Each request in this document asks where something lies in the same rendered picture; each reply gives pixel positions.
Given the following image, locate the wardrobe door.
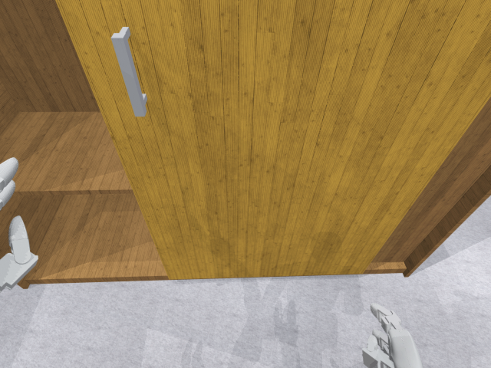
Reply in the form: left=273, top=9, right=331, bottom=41
left=55, top=0, right=491, bottom=280
left=371, top=97, right=491, bottom=263

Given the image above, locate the right robot hand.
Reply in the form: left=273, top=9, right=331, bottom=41
left=362, top=303, right=423, bottom=368

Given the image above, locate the handle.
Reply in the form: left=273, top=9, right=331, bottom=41
left=111, top=27, right=147, bottom=117

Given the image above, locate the left robot hand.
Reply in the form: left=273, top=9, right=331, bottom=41
left=0, top=157, right=38, bottom=292

